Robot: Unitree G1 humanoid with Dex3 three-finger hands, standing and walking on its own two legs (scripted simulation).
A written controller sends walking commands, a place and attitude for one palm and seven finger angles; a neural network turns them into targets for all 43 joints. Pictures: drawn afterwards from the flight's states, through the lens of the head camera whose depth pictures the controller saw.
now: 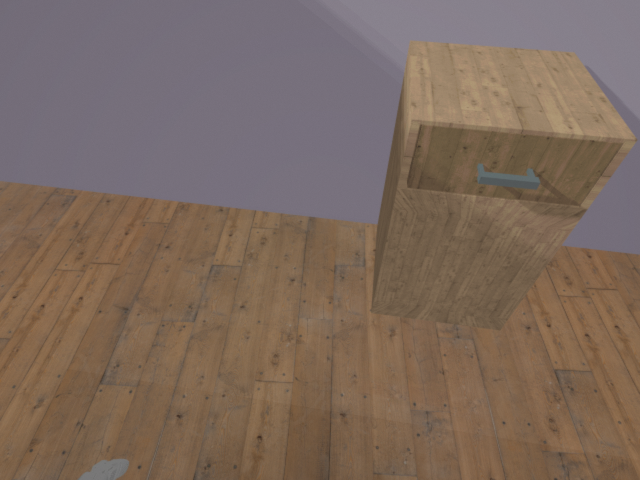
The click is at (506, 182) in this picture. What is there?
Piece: drawer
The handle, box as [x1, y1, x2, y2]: [477, 163, 539, 189]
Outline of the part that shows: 477,166 479,174 477,177 478,183 536,189 539,184 538,177 535,177 532,169 529,168 526,171 527,175 522,176 485,172 483,170 482,164 478,163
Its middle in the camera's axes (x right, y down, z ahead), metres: +0.42 -0.14 +0.88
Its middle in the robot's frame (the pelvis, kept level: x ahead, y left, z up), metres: +0.77 -0.38 -0.07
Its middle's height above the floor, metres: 0.70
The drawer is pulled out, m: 0.00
